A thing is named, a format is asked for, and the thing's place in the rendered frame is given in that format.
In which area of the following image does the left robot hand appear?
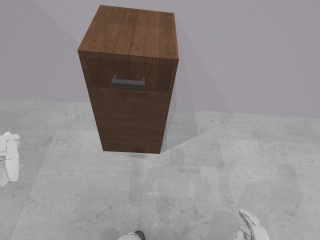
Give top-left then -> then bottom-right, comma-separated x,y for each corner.
0,131 -> 24,187

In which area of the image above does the right robot hand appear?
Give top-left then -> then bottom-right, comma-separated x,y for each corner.
233,209 -> 270,240

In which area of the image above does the robot left foot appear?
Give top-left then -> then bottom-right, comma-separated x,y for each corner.
135,230 -> 145,240

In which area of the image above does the drawer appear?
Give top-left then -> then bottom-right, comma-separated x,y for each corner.
85,56 -> 172,93

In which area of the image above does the cabinet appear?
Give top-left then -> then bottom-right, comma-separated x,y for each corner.
77,5 -> 179,154

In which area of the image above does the handle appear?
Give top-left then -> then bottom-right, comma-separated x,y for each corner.
111,74 -> 145,90

